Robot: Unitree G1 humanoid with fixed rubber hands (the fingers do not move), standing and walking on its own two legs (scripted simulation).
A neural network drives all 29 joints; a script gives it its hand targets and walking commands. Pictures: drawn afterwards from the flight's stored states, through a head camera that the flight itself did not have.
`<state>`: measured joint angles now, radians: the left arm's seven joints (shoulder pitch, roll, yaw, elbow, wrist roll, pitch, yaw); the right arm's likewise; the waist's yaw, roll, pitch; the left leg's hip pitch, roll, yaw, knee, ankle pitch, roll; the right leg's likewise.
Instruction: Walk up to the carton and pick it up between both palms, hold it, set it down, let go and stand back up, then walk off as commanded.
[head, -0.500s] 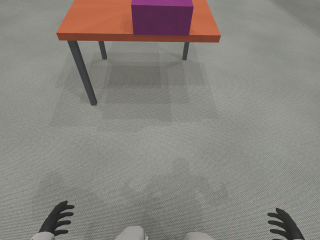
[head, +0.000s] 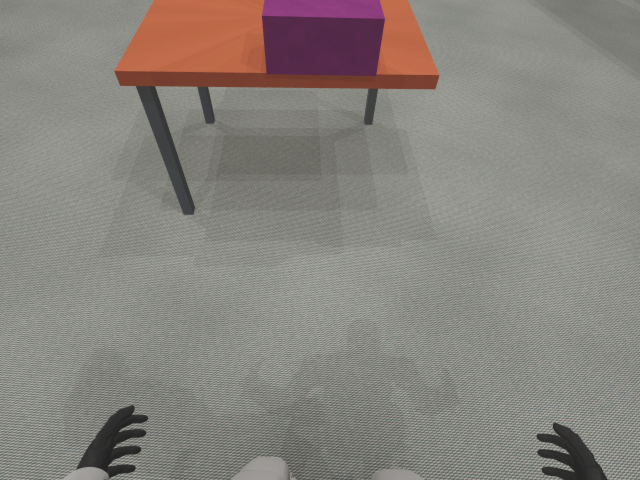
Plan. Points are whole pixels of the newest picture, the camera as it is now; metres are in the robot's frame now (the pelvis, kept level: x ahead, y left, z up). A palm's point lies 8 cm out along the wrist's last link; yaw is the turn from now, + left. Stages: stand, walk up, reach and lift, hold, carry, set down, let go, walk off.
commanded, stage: stand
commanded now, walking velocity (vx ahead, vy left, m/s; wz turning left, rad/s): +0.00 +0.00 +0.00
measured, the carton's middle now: (321, 32) +1.20 +0.03 -0.04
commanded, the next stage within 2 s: none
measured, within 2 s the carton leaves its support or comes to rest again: neither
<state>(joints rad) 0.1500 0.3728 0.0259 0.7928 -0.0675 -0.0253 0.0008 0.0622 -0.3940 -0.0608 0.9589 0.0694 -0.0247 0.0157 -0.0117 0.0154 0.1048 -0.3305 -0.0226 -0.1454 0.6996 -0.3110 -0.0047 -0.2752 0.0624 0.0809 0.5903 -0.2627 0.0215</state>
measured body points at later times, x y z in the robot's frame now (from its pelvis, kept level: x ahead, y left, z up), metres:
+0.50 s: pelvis +0.00 +0.00 +0.00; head +0.02 +0.01 +0.45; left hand +0.14 +0.29 -0.11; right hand +0.13 -0.33 -0.09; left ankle +0.04 +0.12 -0.72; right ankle +0.04 -0.14 -0.72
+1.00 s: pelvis +0.00 -0.01 +0.00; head +0.02 +0.00 +0.45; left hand +0.14 +0.28 -0.10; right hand +0.13 -0.33 -0.10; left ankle +0.04 +0.12 -0.72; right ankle +0.04 -0.14 -0.72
